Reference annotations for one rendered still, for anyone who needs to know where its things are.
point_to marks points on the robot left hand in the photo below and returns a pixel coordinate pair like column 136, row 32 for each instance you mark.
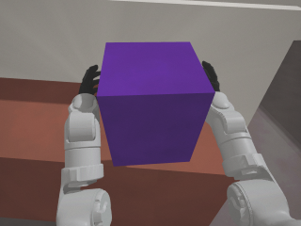
column 88, row 83

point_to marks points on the pedestal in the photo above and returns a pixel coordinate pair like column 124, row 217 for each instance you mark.
column 32, row 154

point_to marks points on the robot left forearm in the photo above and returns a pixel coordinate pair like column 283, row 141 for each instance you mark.
column 82, row 142

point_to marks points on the robot right forearm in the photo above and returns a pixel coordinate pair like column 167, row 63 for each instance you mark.
column 240, row 158

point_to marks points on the carton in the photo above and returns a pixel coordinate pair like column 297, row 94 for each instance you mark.
column 154, row 98

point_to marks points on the robot right hand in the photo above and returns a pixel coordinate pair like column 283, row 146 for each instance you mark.
column 209, row 70

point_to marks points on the right robot upper arm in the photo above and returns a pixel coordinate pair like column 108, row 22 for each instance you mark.
column 258, row 202

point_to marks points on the left robot upper arm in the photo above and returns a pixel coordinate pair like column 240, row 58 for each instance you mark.
column 85, row 207

